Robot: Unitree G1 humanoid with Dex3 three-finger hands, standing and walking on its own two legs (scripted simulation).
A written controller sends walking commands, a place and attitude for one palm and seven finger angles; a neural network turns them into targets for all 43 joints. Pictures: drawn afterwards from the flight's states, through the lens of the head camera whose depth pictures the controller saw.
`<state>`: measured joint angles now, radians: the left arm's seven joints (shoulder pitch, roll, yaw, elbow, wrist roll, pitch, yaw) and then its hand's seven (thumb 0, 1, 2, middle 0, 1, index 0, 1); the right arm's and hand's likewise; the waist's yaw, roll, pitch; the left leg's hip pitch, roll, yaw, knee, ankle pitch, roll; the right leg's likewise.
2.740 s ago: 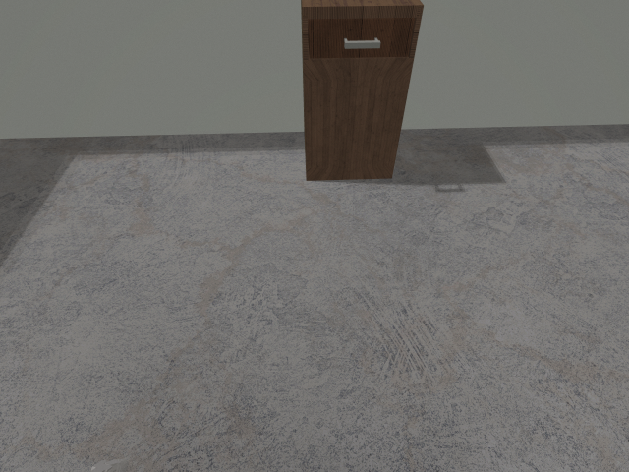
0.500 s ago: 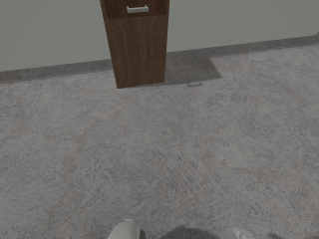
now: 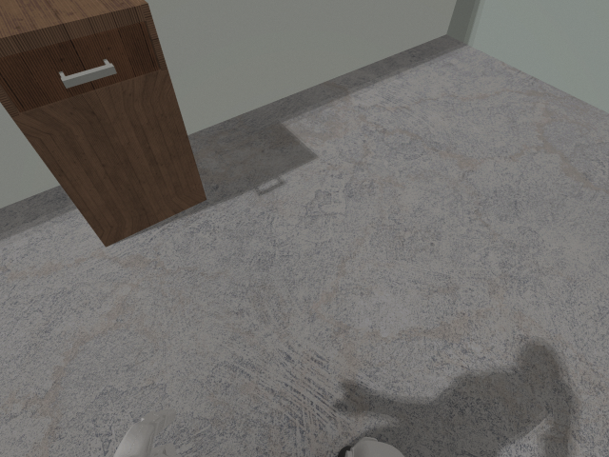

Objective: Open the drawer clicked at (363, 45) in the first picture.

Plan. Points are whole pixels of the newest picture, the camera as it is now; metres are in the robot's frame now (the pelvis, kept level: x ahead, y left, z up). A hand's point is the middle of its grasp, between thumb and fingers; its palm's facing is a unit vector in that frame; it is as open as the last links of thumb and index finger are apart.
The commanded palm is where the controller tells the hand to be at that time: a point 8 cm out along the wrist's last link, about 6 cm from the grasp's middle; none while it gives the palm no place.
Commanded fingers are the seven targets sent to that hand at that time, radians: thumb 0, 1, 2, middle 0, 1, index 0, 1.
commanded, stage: walk to a spot facing it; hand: left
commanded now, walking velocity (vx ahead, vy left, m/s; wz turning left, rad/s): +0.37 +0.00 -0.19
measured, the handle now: (87, 72) +1.06 +0.59 -0.07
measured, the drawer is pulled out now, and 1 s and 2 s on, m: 0.00 0.00 0.00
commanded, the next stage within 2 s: turn to face it in 0.84 s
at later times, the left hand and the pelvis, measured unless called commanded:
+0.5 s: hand (167, 405) +0.23 +0.22 -0.18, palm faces -0.03 -0.99 -0.16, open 7.3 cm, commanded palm none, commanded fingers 0.00 0.90 0.90 -0.20 -0.30 -0.20 -0.30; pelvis +0.23 +0.03 +0.00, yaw -5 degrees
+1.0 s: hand (256, 223) +0.60 +0.10 -0.17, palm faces -0.22 -0.95 -0.21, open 7.4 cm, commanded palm none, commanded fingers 0.00 0.90 0.90 -0.20 -0.30 -0.20 -0.30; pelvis +0.46 -0.05 -0.01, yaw -13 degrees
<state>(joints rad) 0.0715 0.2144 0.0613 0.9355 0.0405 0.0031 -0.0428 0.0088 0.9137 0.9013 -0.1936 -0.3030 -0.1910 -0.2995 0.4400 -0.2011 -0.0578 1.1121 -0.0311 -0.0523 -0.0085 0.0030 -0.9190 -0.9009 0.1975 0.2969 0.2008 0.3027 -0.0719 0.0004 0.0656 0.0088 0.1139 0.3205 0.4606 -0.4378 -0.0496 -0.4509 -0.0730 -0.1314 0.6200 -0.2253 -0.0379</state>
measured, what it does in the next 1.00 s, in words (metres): walks ahead: right foot, then left foot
